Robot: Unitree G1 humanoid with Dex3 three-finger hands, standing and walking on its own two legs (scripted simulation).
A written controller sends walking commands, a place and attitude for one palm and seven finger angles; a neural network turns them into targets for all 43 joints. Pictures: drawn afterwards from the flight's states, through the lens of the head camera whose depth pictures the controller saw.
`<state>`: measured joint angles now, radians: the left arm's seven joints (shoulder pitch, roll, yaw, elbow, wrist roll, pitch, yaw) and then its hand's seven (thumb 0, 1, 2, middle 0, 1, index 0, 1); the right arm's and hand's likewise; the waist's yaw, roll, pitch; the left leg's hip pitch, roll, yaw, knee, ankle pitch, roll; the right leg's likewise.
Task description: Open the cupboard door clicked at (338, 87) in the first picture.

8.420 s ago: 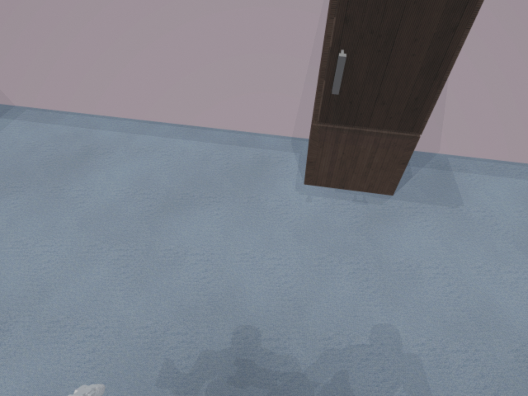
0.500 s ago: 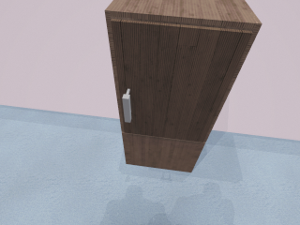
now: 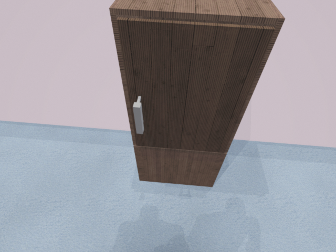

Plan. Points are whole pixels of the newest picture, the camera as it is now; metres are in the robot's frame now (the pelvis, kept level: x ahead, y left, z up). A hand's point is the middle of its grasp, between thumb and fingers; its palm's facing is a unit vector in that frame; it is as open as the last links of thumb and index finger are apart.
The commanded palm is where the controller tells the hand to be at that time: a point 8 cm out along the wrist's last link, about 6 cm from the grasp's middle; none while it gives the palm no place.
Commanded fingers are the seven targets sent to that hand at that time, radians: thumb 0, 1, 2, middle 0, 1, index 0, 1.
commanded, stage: look again from close up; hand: left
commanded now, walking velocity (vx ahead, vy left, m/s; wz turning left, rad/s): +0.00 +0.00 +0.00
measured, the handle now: (139, 115) +0.61 +0.14 -0.10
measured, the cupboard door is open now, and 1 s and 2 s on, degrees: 0 0 0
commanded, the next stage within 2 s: shuffle to correct the standing spot in 0.42 s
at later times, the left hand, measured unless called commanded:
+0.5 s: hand out of the picture +0.04 +0.23 -0.15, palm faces +0.01 -0.96 -0.29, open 7.4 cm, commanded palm none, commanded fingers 0.00 0.90 0.90 -0.20 -0.30 -0.20 -0.30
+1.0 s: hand out of the picture -0.05 +0.14 -0.18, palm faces +0.07 -0.99 -0.11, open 7.4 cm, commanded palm none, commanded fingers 0.00 0.90 0.90 -0.20 -0.30 -0.20 -0.30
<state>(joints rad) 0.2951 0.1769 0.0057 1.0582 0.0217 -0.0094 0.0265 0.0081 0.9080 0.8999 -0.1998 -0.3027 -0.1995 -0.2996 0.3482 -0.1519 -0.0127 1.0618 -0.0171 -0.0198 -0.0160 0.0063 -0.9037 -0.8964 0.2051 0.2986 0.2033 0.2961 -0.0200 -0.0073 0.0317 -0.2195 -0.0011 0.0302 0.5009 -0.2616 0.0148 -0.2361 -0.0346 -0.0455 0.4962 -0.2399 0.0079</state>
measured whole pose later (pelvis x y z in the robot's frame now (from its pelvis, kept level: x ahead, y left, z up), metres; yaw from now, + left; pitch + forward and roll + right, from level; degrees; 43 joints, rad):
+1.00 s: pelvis +0.02 +0.00 -0.01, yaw -1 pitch -1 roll -1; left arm 0.47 0.10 0.03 1.10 0.02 0.00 0.01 0.01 0.91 0.90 -0.20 -0.30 -0.20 -0.30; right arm 0.39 -0.14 -0.02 1.11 -0.01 -0.02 -0.01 0.01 -0.91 -0.90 0.20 0.30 0.20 0.30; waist 0.01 -0.02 0.00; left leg -0.23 0.03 0.08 0.59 -0.33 0.03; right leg -0.23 0.00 -0.03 0.56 -0.31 -0.01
